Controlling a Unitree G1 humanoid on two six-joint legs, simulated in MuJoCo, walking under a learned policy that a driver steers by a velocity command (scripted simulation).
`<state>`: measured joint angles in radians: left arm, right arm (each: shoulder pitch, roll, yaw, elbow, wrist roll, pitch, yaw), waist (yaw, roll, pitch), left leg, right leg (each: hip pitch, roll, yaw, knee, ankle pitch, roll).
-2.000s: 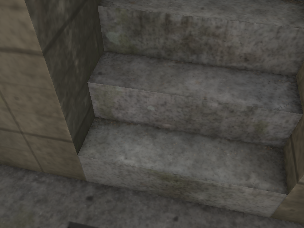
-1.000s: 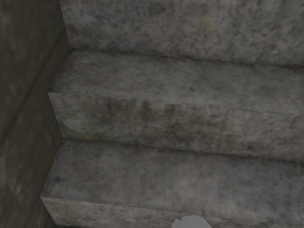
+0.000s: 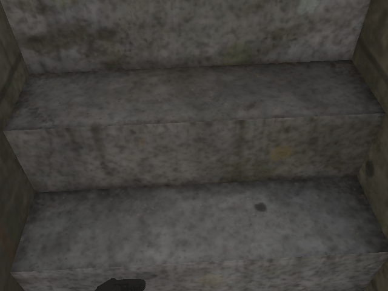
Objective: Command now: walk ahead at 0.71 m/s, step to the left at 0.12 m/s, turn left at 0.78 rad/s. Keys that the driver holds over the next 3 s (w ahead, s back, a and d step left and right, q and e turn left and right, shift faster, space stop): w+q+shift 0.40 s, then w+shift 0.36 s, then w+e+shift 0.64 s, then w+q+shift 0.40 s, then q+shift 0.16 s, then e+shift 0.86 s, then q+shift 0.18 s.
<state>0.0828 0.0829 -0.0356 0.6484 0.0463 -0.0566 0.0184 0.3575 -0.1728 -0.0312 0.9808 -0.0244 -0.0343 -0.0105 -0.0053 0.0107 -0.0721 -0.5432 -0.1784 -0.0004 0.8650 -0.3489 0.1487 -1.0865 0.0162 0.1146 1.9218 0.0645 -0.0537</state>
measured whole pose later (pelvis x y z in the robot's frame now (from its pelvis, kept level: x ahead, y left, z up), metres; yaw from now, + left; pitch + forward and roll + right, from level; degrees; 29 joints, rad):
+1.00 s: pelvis +0.21 -0.03 +0.20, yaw +20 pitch +0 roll -1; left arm 0.08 0.18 0.03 0.53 0.05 0.03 -0.04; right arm 0.32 -0.16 -0.03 0.66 -0.09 -0.02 -0.13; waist -0.06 -0.10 -0.05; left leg -0.54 0.02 0.04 1.09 -0.62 0.03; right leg -0.68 0.16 0.05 2.00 -0.15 0.00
